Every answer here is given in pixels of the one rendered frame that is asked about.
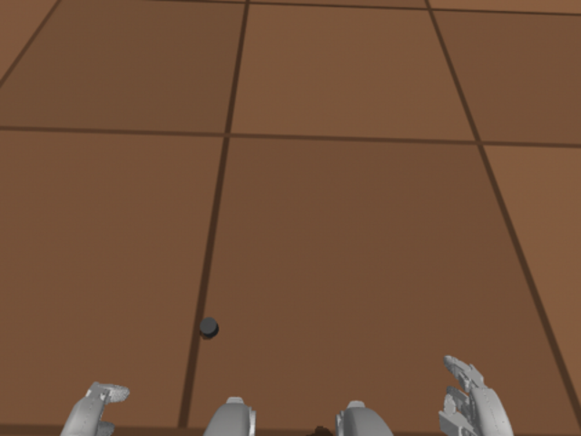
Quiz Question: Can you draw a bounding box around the right robot hand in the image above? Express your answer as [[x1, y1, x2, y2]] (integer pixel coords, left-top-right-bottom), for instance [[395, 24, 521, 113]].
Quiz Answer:
[[438, 355, 514, 436]]

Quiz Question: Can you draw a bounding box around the left robot hand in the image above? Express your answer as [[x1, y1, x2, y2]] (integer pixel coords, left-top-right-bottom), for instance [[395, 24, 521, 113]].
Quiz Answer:
[[60, 381, 130, 436]]

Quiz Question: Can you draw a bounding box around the tin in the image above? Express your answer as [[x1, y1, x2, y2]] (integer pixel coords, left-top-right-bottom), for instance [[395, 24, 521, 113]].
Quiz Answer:
[[200, 317, 219, 338]]

